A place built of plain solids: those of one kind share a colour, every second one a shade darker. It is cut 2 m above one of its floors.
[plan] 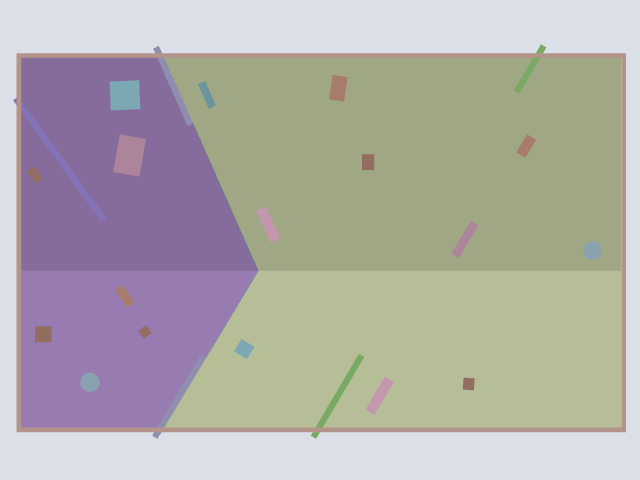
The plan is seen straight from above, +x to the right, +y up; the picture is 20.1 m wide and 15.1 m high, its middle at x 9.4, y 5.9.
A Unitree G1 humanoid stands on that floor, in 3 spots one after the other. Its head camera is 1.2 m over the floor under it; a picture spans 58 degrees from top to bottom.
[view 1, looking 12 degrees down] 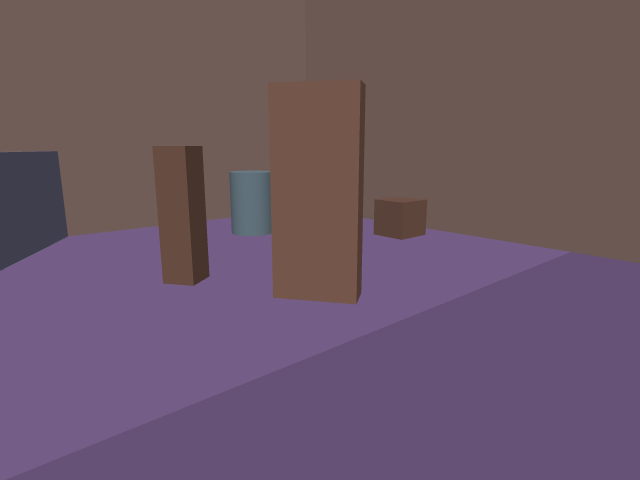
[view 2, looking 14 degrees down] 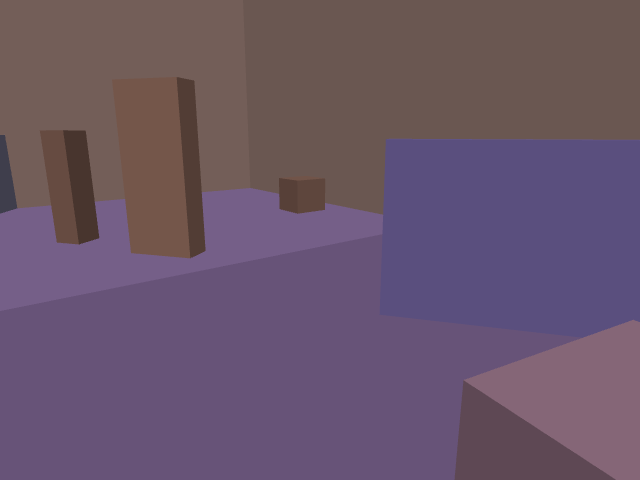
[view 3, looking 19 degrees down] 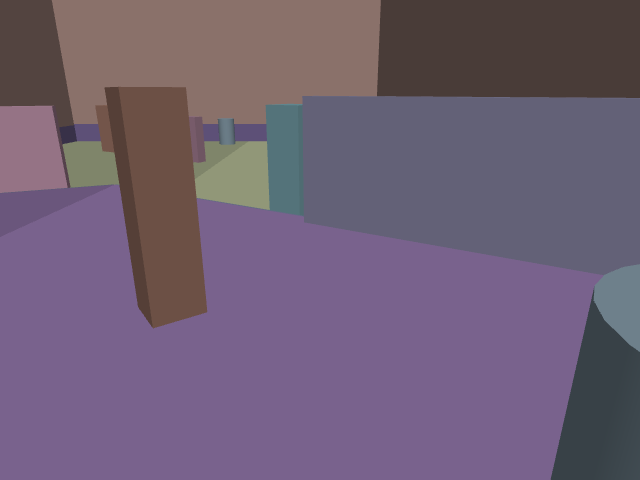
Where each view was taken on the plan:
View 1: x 5.49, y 6.74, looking -131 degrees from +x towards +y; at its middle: carton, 3.35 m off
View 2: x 4.67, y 8.48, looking -128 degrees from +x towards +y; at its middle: deck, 4.96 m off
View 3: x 1.65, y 2.15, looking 0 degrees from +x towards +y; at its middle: deck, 3.69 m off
